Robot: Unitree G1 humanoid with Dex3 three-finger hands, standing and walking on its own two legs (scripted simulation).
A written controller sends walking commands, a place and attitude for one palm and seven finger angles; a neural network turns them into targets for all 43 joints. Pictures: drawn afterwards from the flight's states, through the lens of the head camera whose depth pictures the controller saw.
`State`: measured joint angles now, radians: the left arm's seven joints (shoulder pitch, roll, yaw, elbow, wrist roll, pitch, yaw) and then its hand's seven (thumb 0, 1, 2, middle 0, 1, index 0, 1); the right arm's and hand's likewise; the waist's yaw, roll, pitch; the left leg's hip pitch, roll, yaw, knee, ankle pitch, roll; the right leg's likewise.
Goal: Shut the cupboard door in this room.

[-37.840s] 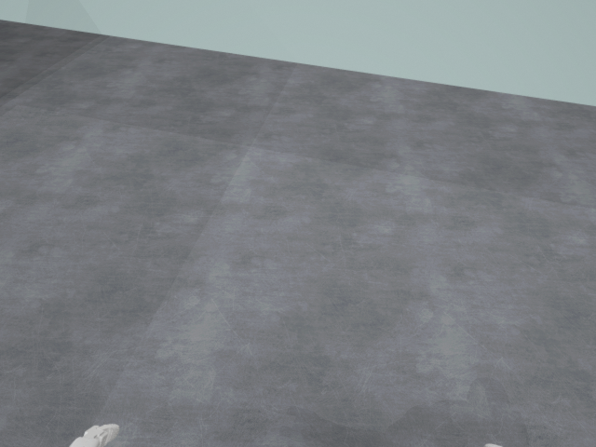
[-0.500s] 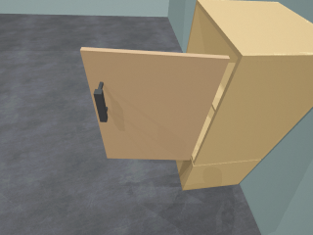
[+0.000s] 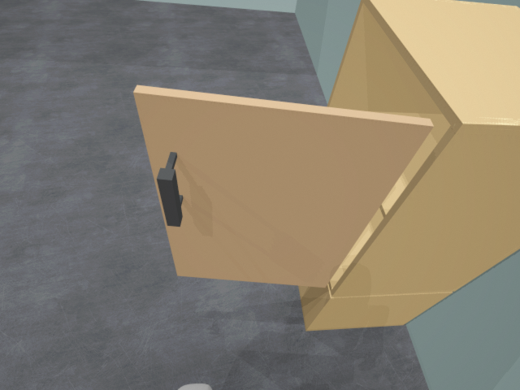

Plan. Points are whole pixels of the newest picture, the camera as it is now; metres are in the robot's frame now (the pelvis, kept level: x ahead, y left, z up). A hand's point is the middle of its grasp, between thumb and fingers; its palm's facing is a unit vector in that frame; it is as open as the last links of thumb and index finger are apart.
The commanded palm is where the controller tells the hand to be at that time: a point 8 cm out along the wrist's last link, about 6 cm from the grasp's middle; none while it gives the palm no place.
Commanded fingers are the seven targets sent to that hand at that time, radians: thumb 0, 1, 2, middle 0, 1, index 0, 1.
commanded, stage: come to a stop and stand still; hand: left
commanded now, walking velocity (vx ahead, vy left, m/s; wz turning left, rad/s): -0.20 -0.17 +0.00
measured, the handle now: (173, 190) +0.41 +0.20 +0.04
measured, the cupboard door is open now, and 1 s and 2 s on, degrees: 83 83 83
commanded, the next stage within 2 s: look again from close up in 0.62 s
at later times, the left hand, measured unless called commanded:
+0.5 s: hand out of the picture -0.05 +0.13 -0.16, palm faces +0.08 -0.98 -0.17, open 7.3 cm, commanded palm none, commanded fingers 0.00 0.90 0.90 -0.20 -0.30 -0.20 -0.30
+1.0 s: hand out of the picture -0.04 +0.17 -0.17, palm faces +0.03 -0.98 -0.22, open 7.4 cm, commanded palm none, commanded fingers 0.00 0.90 0.90 -0.20 -0.30 -0.20 -0.30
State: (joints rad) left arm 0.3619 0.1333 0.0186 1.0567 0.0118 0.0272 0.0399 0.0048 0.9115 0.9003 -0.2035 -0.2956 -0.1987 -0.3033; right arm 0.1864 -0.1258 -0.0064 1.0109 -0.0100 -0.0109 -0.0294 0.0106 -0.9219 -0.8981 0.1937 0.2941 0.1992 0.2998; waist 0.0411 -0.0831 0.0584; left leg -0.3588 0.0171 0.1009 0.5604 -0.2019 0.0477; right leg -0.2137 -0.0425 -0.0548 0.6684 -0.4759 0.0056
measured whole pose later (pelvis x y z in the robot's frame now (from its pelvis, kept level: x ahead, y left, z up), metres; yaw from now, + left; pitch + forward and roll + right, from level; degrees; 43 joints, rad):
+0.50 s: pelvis -0.06 -0.04 +0.01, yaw +0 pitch +0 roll +1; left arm 0.34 0.15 0.03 0.99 0.03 0.01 0.02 0.01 0.92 0.90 -0.20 -0.30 -0.20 -0.30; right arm 0.33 -0.18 -0.05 1.04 -0.03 0.05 0.01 0.01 -0.92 -0.90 0.19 0.29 0.20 0.30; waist 0.02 -0.04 -0.03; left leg -0.34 0.01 0.06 0.75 -0.35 -0.01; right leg -0.19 -0.02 -0.09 0.43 -0.25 -0.04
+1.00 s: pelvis -0.04 +0.00 +0.00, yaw +0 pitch +0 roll -1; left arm 0.29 0.13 -0.01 1.10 0.01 -0.02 0.05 0.00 0.91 0.90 -0.20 -0.30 -0.20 -0.30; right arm 0.34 -0.14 0.03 1.07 -0.02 -0.02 -0.02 0.03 -0.93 -0.90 0.20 0.29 0.20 0.30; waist -0.01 0.05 0.04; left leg -0.17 -0.05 0.09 0.54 -0.37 0.08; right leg -0.21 -0.06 -0.07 0.55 -0.33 0.03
